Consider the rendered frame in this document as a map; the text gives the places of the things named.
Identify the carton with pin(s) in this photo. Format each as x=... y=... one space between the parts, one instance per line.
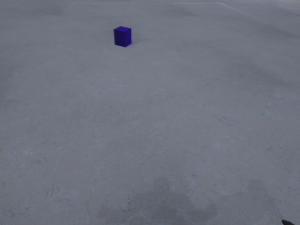
x=122 y=36

